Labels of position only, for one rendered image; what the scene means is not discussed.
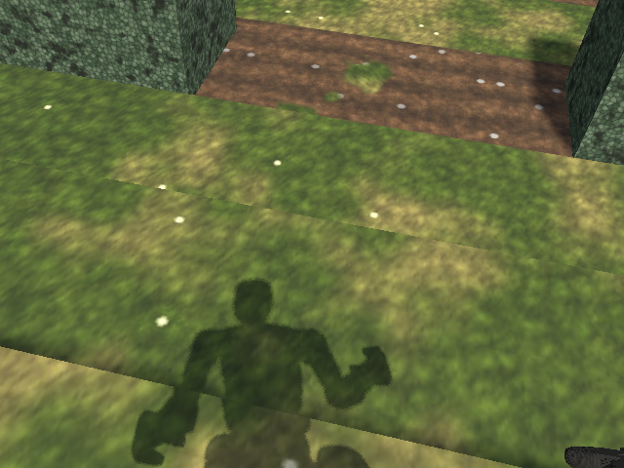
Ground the right robot hand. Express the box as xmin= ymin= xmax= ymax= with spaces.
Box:
xmin=565 ymin=447 xmax=624 ymax=468

